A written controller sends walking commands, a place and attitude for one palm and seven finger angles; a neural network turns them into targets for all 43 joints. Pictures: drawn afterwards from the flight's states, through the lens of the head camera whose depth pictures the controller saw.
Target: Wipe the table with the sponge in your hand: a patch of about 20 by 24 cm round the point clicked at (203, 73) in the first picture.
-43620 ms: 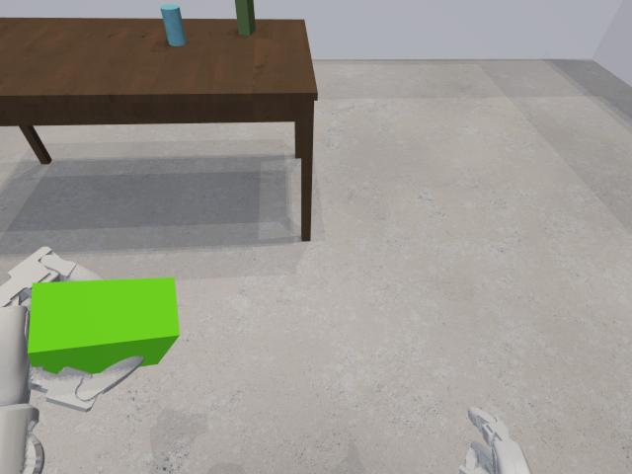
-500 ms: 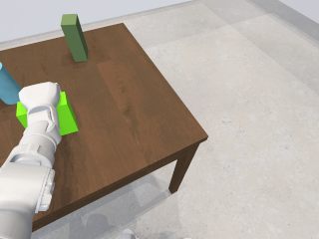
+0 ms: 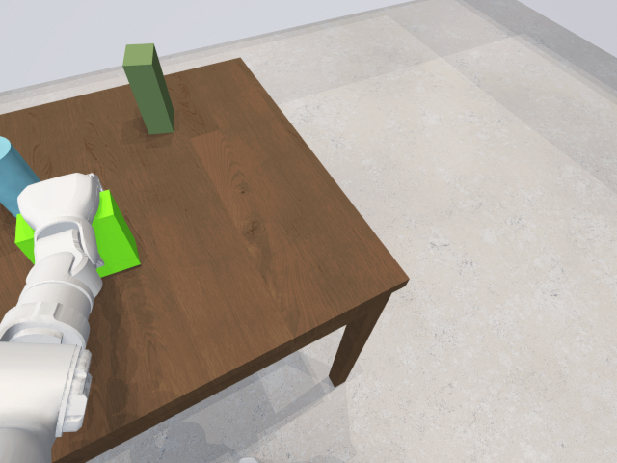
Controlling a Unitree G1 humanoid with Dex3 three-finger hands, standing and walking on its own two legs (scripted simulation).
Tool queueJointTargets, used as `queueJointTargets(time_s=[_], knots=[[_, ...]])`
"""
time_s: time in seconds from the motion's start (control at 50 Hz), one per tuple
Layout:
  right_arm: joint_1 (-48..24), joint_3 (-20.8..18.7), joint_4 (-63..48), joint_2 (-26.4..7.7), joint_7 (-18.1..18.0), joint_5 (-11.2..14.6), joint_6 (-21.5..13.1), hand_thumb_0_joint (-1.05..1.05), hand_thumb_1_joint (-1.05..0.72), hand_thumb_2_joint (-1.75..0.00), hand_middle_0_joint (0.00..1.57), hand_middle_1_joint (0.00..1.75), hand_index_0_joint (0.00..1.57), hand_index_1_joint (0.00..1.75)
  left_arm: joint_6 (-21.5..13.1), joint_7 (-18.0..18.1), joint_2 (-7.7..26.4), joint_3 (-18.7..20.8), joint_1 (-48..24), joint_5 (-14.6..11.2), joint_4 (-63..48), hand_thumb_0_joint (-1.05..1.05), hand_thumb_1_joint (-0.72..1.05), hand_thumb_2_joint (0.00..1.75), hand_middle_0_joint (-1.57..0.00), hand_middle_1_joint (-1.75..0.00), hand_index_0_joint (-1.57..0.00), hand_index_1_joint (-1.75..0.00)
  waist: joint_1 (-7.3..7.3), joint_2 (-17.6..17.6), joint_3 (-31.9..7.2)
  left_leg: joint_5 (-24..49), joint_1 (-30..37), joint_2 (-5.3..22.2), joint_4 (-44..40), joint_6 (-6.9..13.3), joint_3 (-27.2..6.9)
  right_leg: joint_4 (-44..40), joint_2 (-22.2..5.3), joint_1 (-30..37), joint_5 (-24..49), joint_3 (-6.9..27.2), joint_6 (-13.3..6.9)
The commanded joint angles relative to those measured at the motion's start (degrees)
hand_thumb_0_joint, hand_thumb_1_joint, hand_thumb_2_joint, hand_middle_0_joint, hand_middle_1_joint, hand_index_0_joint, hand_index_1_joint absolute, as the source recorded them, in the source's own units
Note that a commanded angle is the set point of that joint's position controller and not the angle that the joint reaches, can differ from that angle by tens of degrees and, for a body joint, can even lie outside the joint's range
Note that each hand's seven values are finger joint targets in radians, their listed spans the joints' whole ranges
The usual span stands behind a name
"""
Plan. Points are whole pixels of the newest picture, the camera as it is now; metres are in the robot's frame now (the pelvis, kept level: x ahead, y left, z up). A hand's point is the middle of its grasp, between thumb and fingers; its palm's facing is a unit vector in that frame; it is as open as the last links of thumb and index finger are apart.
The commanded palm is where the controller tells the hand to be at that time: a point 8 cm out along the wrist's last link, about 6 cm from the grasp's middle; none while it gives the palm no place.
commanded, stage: slide back across to the first lane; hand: left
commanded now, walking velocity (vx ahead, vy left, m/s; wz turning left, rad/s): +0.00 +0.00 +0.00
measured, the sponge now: (88, 248) +0.42 +0.32 -0.01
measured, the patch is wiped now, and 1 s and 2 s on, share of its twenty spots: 1.00 1.00 1.00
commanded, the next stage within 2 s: wipe back along the first lane in 0.20 s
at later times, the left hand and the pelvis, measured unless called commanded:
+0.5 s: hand (39, 258) +0.38 +0.36 +0.02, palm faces -0.12 -0.03 -0.99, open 10.0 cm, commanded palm +0.36 +0.33 +0.07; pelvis +0.01 +0.00 +0.01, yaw +1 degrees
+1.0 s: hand (47, 281) +0.35 +0.34 +0.02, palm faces -0.09 -0.01 -1.00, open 10.0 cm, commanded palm +0.31 +0.31 +0.05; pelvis +0.00 +0.00 +0.01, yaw +2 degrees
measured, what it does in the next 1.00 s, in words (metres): stands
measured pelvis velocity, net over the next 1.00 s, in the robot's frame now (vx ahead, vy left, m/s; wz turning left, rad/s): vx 0.00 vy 0.00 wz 0.04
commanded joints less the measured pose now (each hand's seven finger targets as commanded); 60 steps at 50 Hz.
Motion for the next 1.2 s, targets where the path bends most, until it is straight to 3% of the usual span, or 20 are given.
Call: queueJointTargets(time_s=[0.0, 0.06, 0.12, 0.2, 0.28, 0.3, 0.36, 0.4, 0.46, 0.48, 0.56, 0.6, 0.68, 0.76, 0.82, 0.96, 0.98, 1.06, 1.08, 1.18], knots=[[2.2, -3.5, -5.1, -10.5, -0.8, -0.3, -1.0, 0.0, -0.9, -0.9, 0.2, 0.3, 0.2, 0.3, 1.3, -0.2, 19.2, 2.7, -13.7, 2.1, -5.8, 0.0, 0.1, 1.3, -1.2, -1.6, -1.2, -1.6, 2.29, 2.3, -17.2, 19.0, 17.9, -1.7, -4.7, 1.2, -2.2, -3.8, 2.3, 5.3, 16.7, -0.9, -3.4], [1.5, -3.7, -5.8, -10.3, -0.8, -0.1, -0.9, 0.0, -0.9, -0.9, 0.2, 0.3, 0.2, 0.3, -0.4, -1.6, 18.1, 2.3, -13.1, 1.6, -9.1, 0.0, 0.1, 1.3, -1.2, -1.6, -1.2, -1.6, 2.27, 2.4, -18.0, 21.9, 19.6, -1.5, -4.7, 1.3, -2.4, -4.1, 2.1, 6.5, 19.3, -0.8, -3.6], [1.7, -4.0, -5.7, -10.8, -1.1, -0.2, -0.4, 0.0, -0.9, -0.9, 0.2, 0.3, 0.2, 0.3, -1.8, -2.1, 20.0, 4.0, -9.9, 1.4, -10.3, 0.0, 0.1, 1.3, -1.2, -1.6, -1.2, -1.6, 2.45, 1.3, -17.7, 22.3, 19.7, -2.0, -4.2, 1.5, -1.8, -4.7, 2.1, 7.9, 21.3, -0.4, -3.4], [1.5, -4.2, -5.6, -10.8, -1.2, -0.4, -0.2, 0.0, -0.9, -0.9, 0.2, 0.3, 0.2, 0.3, -3.5, -2.7, 19.8, 3.7, -8.7, 2.0, -12.2, 0.0, 0.1, 1.3, -1.2, -1.6, -1.2, -1.6, 2.39, 3.5, -17.0, 24.9, 21.3, -2.0, -3.7, 1.5, -1.7, -4.4, 2.1, 6.9, 22.8, -0.5, -3.6], [1.0, -4.2, -5.7, -11.2, -1.5, -0.3, 0.3, 0.0, -0.9, -0.9, 0.2, 0.3, 0.2, 0.3, -4.8, -3.0, 22.5, 5.8, -8.2, 1.7, -13.8, 0.0, 0.1, 1.3, -1.2, -1.6, -1.2, -1.6, 2.64, 3.5, -17.4, 26.0, 21.0, -2.3, -3.5, 1.5, -1.8, -4.2, 1.9, 8.2, 24.6, -0.3, -3.7], [0.7, -4.3, -6.0, -10.7, -1.4, -0.3, 0.3, 0.0, -0.9, -0.9, 0.2, 0.3, 0.2, 0.3, -4.9, -3.2, 18.5, 2.8, -7.4, 1.4, -14.3, 0.0, 0.1, 1.3, -1.2, -1.6, -1.2, -1.6, 1.98, 4.1, -16.0, 25.4, 21.3, -2.3, -3.6, 1.5, -1.6, -4.5, 2.0, 6.8, 23.5, -0.7, -3.7], [0.0, -4.6, -6.4, -10.5, -1.2, -0.1, 0.2, 0.0, -0.9, -0.9, 0.2, 0.3, 0.2, 0.3, -5.5, -3.5, 16.0, 3.1, -3.5, -0.2, -16.8, 0.0, 0.1, 1.3, -1.2, -1.6, -1.2, -1.6, 2.77, 2.7, -17.4, 27.9, 22.9, -1.7, -3.6, 1.5, -2.2, -4.7, 2.1, 7.4, 24.5, -0.7, -3.9], [-0.2, -4.8, -6.4, -10.7, -1.2, -0.1, 0.5, 0.0, -0.9, -0.9, 0.2, 0.3, 0.2, 0.3, -5.3, -3.3, 14.8, 2.0, -1.4, -0.7, -18.0, 0.0, 0.1, 1.3, -1.2, -1.6, -1.2, -1.6, 2.57, 2.0, -18.1, 27.5, 23.1, -1.9, -3.4, 1.5, -2.0, -4.6, 2.1, 8.0, 24.7, -0.7, -3.7], [-1.9, -4.6, -6.9, -10.7, -1.2, 0.1, 0.7, 0.0, -0.9, -0.9, 0.2, 0.3, 0.2, 0.3, -4.7, -2.8, 15.6, 4.2, 2.1, -1.8, -20.3, 0.0, 0.1, 1.3, -1.2, -1.6, -1.2, -1.6, 3.86, 2.3, -18.0, 28.2, 22.5, -1.9, -3.9, 1.5, -2.2, -4.7, 1.8, 9.7, 25.9, -0.5, -3.9], [-1.8, -4.6, -6.9, -10.6, -1.1, 0.1, 0.8, 0.0, -0.9, -0.9, 0.2, 0.3, 0.2, 0.3, -4.4, -2.7, 14.4, 2.6, 2.1, -1.6, -21.2, 0.0, 0.1, 1.3, -1.2, -1.6, -1.2, -1.6, 3.32, 2.4, -17.7, 27.5, 23.0, -2.0, -3.9, 1.5, -2.2, -4.6, 1.9, 9.3, 25.2, -0.8, -3.8], [-3.6, -4.2, -7.5, -10.4, -1.2, 0.4, 0.8, 0.0, -0.9, -0.9, 0.2, 0.3, 0.2, 0.3, -2.6, -2.2, 12.9, 2.3, 3.8, -2.1, -21.7, 0.0, 0.1, 1.3, -1.2, -1.6, -1.2, -1.6, 3.82, 2.3, -14.2, 23.1, 21.8, -1.9, -5.5, 1.3, -2.6, -5.5, 2.0, 8.0, 20.2, -1.2, -4.1], [-3.5, -4.1, -7.5, -10.3, -1.3, 0.4, 0.9, 0.0, -0.9, -0.9, 0.2, 0.3, 0.2, 0.3, -1.6, -2.2, 11.0, 0.4, 5.4, -2.1, -20.3, 0.0, 0.1, 1.3, -1.2, -1.6, -1.2, -1.6, 3.27, 0.2, -12.9, 20.2, 20.6, -2.3, -5.8, 1.3, -2.6, -5.7, 2.0, 8.0, 18.1, -1.4, -3.9], [-4.1, -3.8, -7.8, -10.3, -1.5, 0.5, 0.9, 0.0, -0.9, -0.9, 0.2, 0.3, 0.2, 0.3, -1.1, -2.5, 11.3, 1.1, 7.1, -2.3, -19.8, 0.0, 0.1, 1.3, -1.2, -1.6, -1.2, -1.6, 4.03, -0.6, -12.3, 18.5, 19.8, -2.4, -6.5, 1.2, -2.7, -6.0, 1.9, 8.8, 17.1, -1.4, -4.0], [-5.6, -3.5, -8.9, -9.5, -1.4, 0.8, 0.9, 0.0, -0.9, -0.9, 0.2, 0.3, 0.2, 0.3, -0.7, -2.8, 7.1, -1.8, 7.2, -2.6, -21.2, 0.0, 0.1, 1.3, -1.2, -1.6, -1.2, -1.6, 3.8, 0.8, -10.7, 17.3, 20.4, -1.9, -7.0, 0.9, -3.4, -6.0, 2.0, 6.4, 13.8, -1.9, -4.2], [-5.5, -3.4, -9.2, -9.4, -1.5, 0.7, 1.0, 0.0, -0.9, -0.9, 0.2, 0.3, 0.2, 0.3, 0.0, -2.5, 5.1, -3.6, 8.2, -2.4, -20.9, 0.0, 0.1, 1.3, -1.2, -1.6, -1.2, -1.6, 3.67, -0.7, -10.0, 14.1, 19.6, -2.3, -7.0, 0.9, -3.4, -6.3, 2.1, 5.6, 11.4, -1.9, -4.1], [-7.2, -3.4, -10.0, -8.9, -1.6, 0.9, 0.7, 0.0, -0.9, -0.9, 0.2, 0.3, 0.2, 0.3, 1.0, -2.6, 2.3, -4.7, 10.3, -3.8, -25.2, 0.0, 0.1, 1.3, -1.2, -1.6, -1.2, -1.6, 4.18, -0.8, -12.3, 16.6, 21.3, -1.8, -6.9, 0.7, -3.9, -5.5, 2.2, 7.0, 13.3, -2.1, -4.3], [-6.7, -3.5, -9.9, -9.2, -1.5, 0.7, 0.8, 0.0, -0.9, -0.9, 0.2, 0.3, 0.2, 0.3, 1.5, -2.4, 3.1, -3.6, 14.4, -3.7, -24.4, 0.0, 0.1, 1.3, -1.2, -1.6, -1.2, -1.6, 5.0, -1.2, -12.2, 17.1, 21.2, -2.1, -6.6, 0.8, -3.8, -5.4, 2.3, 7.7, 13.9, -2.1, -4.3], [-9.0, -3.3, -11.4, -8.8, -1.0, 1.0, 0.5, 0.0, -0.9, -0.9, 0.2, 0.3, 0.2, 0.3, 2.6, -2.7, 0.5, -4.7, 19.7, -5.1, -30.0, 0.0, 0.1, 1.3, -1.2, -1.6, -1.2, -1.6, 5.42, -1.8, -12.4, 19.5, 21.1, -2.0, -6.7, 0.8, -3.4, -5.3, 2.1, 10.2, 17.3, -2.1, -4.2], [-8.8, -3.2, -11.2, -9.1, -1.0, 0.9, 0.6, 0.0, -0.9, -0.9, 0.2, 0.3, 0.2, 0.3, 3.1, -2.6, 2.3, -3.4, 21.6, -5.1, -29.9, 0.0, 0.1, 1.3, -1.2, -1.6, -1.2, -1.6, 5.66, -1.8, -10.7, 18.7, 20.9, -2.2, -6.8, 0.7, -3.5, -5.5, 2.2, 10.1, 16.9, -2.2, -4.2], [-10.4, -2.7, -11.7, -9.0, -1.4, 1.1, 0.3, 0.0, -0.9, -0.9, 0.2, 0.3, 0.2, 0.3, 5.3, -2.8, 2.5, -3.2, 24.3, -5.6, -33.5, 0.0, 0.1, 1.3, -1.2, -1.6, -1.2, -1.6, 5.87, -2.5, -8.2, 17.0, 20.5, -2.6, -8.0, 0.8, -3.0, -6.4, 2.0, 11.8, 16.8, -2.1, -4.0]])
